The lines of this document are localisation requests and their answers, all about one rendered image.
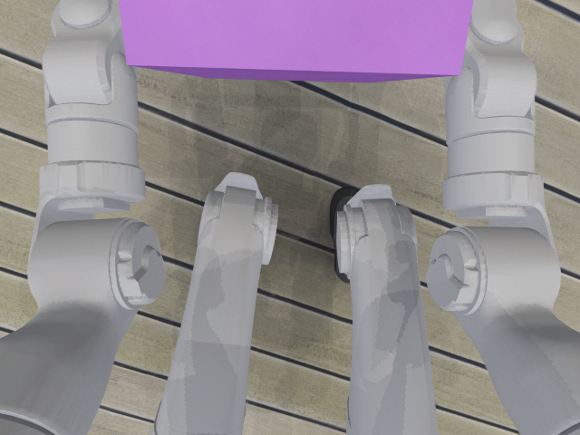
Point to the carton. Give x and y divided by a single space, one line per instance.
298 40

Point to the robot right upper arm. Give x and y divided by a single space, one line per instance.
501 283

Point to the robot left upper arm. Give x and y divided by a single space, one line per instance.
89 279

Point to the left robot forearm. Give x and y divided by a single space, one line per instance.
92 118

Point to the right robot forearm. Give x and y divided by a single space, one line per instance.
490 126

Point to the robot right thigh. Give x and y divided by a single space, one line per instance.
391 389

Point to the robot right shin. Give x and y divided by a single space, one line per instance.
384 191

